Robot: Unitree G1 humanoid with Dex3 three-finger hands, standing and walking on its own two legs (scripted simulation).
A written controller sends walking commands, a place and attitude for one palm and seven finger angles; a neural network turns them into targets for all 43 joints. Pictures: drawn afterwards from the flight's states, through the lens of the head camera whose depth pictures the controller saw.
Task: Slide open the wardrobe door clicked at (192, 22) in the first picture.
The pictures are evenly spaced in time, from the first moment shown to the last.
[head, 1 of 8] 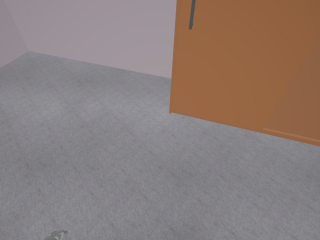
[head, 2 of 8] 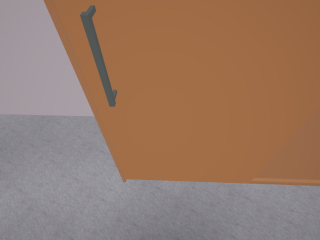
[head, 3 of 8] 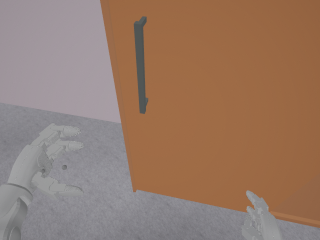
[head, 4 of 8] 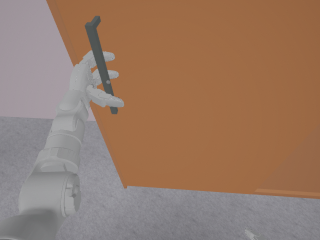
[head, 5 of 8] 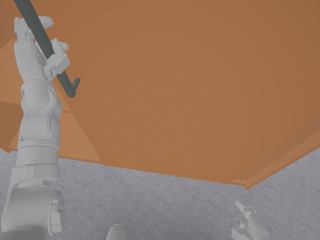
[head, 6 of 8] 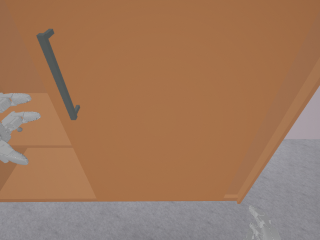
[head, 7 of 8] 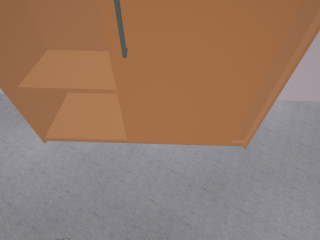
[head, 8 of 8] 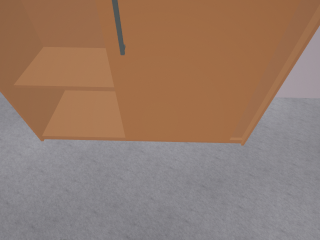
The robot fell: no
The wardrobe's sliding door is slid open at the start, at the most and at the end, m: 0.00 0.64 0.64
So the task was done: yes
